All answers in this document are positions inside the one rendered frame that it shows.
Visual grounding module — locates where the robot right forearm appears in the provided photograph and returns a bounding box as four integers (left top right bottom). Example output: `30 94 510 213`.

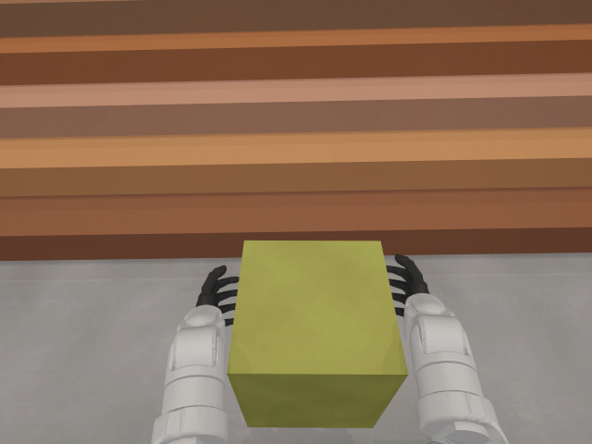
404 293 510 444

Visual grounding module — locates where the robot left forearm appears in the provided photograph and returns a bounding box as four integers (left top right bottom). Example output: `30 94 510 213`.
151 305 228 444

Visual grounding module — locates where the carton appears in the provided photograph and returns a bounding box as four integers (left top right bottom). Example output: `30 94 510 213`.
227 240 408 428

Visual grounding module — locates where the robot left hand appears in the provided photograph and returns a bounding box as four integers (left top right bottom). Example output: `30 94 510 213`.
196 265 240 327

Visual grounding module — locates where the robot right hand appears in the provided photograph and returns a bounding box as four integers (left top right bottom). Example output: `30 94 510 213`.
386 254 430 317

